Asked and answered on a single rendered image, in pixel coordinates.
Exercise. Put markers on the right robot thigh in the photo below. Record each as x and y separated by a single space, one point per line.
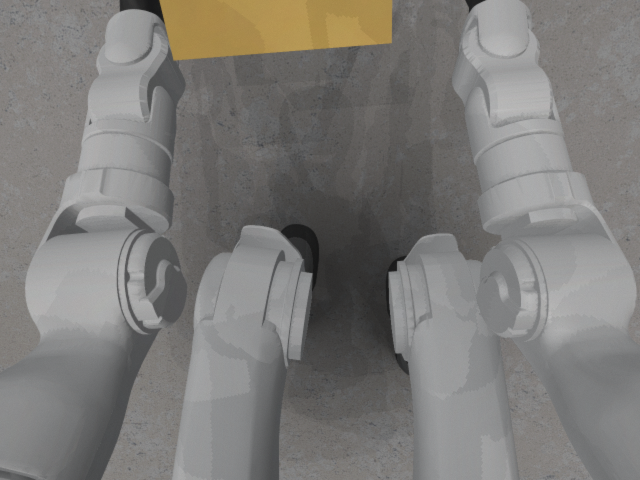
462 421

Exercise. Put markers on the robot left foot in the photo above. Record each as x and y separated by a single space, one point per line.
305 240

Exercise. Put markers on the left robot forearm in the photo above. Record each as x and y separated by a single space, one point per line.
123 176

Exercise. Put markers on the robot left upper arm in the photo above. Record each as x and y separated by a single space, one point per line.
99 300

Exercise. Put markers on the robot right upper arm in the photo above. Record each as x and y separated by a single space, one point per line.
566 301

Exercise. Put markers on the carton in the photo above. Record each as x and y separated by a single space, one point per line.
218 28

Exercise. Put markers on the left robot hand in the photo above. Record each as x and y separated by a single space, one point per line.
152 6

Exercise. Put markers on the right robot forearm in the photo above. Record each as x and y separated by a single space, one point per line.
517 141

